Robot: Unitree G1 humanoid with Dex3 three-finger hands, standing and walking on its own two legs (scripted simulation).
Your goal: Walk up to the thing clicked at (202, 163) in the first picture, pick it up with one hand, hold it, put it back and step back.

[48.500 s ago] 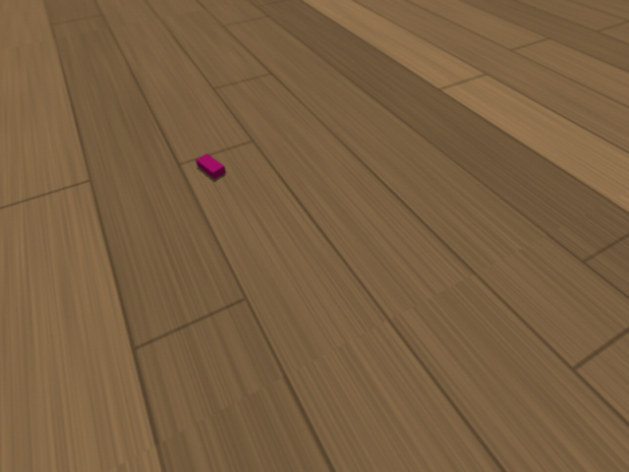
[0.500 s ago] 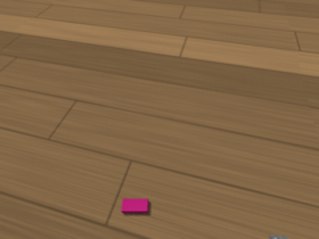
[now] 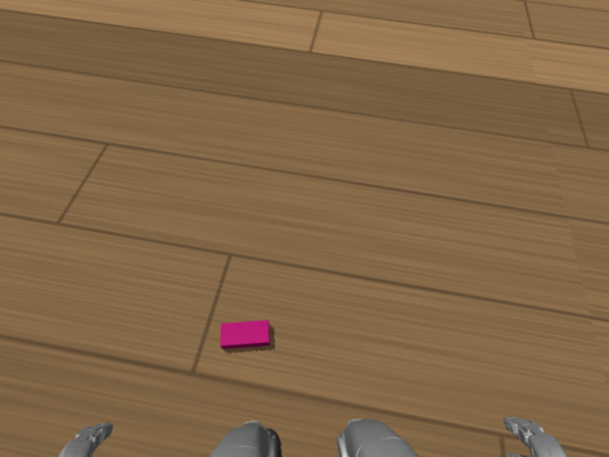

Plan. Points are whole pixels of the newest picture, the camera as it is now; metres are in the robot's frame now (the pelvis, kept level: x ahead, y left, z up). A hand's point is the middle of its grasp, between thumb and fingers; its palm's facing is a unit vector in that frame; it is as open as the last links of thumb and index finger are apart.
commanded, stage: step back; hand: left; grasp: from above
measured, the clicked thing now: (245, 334) +0.47 +0.17 -0.74
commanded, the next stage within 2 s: none
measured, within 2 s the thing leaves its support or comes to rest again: neither
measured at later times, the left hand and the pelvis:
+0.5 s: hand out of the picture -0.03 +0.27 -0.15, palm faces +0.06 -0.92 -0.39, open 7.4 cm; pelvis -0.14 +0.00 +0.00, yaw +3 degrees
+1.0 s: hand out of the picture -0.26 +0.22 -0.13, palm faces +0.00 -0.90 -0.43, open 7.4 cm; pelvis -0.31 -0.05 +0.00, yaw +0 degrees
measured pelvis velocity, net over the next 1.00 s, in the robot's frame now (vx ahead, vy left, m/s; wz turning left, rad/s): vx -0.31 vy -0.05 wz -0.01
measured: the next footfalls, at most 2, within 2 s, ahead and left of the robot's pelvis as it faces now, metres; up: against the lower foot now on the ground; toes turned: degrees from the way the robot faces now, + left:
right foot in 0.08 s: -0.01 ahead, -0.14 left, +0.00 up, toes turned +2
left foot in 0.44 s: -0.09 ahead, +0.10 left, +0.00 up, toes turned +1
